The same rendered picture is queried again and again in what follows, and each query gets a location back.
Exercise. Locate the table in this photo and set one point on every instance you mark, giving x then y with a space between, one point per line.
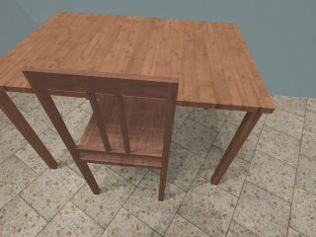
211 60

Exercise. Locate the chair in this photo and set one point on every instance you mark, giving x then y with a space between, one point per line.
119 133

